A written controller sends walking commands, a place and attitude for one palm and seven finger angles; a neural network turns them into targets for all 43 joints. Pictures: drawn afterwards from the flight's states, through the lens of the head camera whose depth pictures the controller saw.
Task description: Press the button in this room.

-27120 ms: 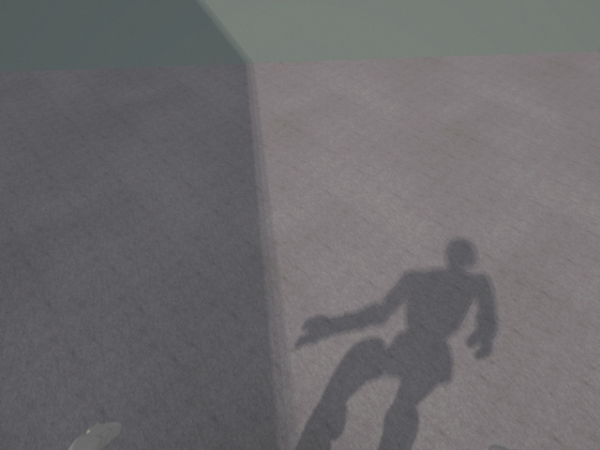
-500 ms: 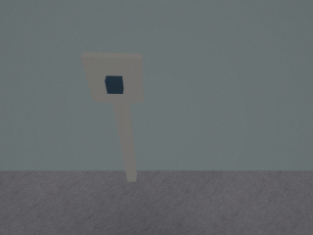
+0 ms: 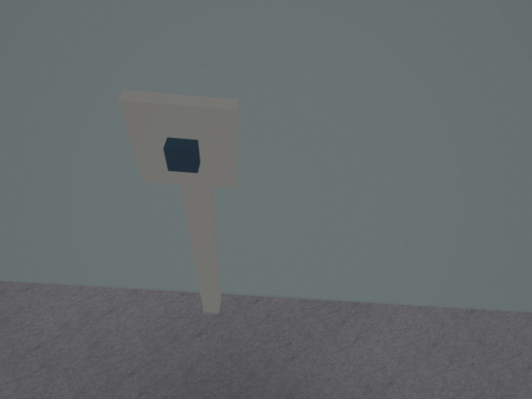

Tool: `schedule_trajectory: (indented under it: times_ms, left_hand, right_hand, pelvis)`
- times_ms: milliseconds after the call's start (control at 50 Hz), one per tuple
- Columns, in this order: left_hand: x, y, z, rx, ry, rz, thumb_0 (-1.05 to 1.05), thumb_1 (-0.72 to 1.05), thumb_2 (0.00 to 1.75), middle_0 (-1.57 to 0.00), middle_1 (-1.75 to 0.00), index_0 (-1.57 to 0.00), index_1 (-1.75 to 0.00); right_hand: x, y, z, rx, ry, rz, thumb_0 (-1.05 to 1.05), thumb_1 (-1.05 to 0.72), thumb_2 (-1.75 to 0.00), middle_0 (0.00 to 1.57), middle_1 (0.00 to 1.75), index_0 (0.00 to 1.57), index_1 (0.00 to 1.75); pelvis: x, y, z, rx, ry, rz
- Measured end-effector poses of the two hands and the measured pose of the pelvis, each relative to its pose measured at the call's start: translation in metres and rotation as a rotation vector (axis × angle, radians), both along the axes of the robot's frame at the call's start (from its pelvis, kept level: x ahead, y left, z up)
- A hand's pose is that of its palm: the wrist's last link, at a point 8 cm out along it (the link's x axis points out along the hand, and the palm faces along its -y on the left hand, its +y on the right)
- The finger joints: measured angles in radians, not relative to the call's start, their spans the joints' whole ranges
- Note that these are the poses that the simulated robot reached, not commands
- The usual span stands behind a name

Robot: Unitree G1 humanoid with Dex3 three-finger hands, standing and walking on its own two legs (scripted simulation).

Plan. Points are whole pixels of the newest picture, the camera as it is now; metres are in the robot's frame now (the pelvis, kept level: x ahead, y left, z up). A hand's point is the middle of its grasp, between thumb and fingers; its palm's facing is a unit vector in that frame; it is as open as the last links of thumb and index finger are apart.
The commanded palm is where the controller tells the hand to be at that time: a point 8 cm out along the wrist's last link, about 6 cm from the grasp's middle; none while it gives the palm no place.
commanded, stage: come to a stop and stand still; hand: left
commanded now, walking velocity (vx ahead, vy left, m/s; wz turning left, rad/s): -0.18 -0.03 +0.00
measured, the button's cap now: (183, 154) +0.48 +0.19 +0.09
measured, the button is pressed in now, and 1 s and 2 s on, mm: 0 0 0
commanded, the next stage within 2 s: look again from close up in 0.68 s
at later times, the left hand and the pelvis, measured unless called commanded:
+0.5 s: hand out of the picture +0.02 +0.14 -0.16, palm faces +0.05 -0.98 -0.21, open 7.3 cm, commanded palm none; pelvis -0.03 -0.04 +0.00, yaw +1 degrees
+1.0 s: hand out of the picture -0.06 +0.14 -0.18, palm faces +0.07 -0.98 -0.17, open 7.4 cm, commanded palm none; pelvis -0.04 -0.02 +0.00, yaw +2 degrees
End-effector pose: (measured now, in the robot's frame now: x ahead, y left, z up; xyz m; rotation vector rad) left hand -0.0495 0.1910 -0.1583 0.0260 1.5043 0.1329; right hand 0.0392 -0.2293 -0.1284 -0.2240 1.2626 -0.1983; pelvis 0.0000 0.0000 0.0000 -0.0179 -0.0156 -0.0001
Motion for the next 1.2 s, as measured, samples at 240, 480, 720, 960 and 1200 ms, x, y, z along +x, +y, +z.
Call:
schedule_trajectory:
  times_ms: [240, 480, 720, 960, 1200]
  left_hand:
    - [0.064, 0.015, 0.016, 0.141, -0.187, -0.070, 0.01, 0.92, 0.90, -0.20, -0.30, -0.20, -0.30]
    - [0.063, -0.002, 0.024, 0.129, -0.264, -0.064, 0.00, 0.93, 0.90, -0.20, -0.30, -0.20, -0.30]
    - [0.001, -0.018, 0.018, 0.080, -0.124, -0.026, 0.00, 0.92, 0.90, -0.20, -0.30, -0.20, -0.30]
    - [-0.023, -0.011, 0.011, 0.066, -0.079, -0.020, 0.00, 0.90, 0.90, -0.20, -0.30, -0.20, -0.30]
    - [0.006, 0.013, 0.016, 0.096, -0.181, -0.027, 0.00, 0.91, 0.90, -0.20, -0.30, -0.20, -0.30]
  right_hand:
    - [-0.009, -0.027, -0.015, 0.067, 0.013, -0.028, 0.00, -0.94, -0.89, 0.20, 0.30, 0.20, 0.30]
    - [-0.064, -0.031, -0.014, 0.103, 0.096, -0.021, 0.00, -0.92, -0.89, 0.20, 0.30, 0.20, 0.30]
    - [-0.102, -0.019, -0.011, 0.132, 0.179, -0.031, 0.00, -0.91, -0.89, 0.20, 0.30, 0.20, 0.30]
    - [-0.081, -0.006, -0.017, 0.118, 0.090, -0.002, 0.00, -0.91, -0.89, 0.20, 0.30, 0.19, 0.30]
    - [-0.062, -0.008, -0.009, 0.083, 0.037, 0.021, 0.01, -0.93, -0.89, 0.20, 0.30, 0.20, 0.30]
  pelvis:
    - [-0.015, -0.028, -0.003, 0.023, 0.006, 0.000]
    - [-0.032, -0.042, 0.003, 0.023, -0.008, 0.016]
    - [-0.036, -0.044, 0.006, 0.016, -0.009, 0.021]
    - [-0.039, -0.024, 0.000, 0.004, -0.016, 0.035]
    - [-0.039, -0.014, 0.002, 0.011, -0.017, 0.034]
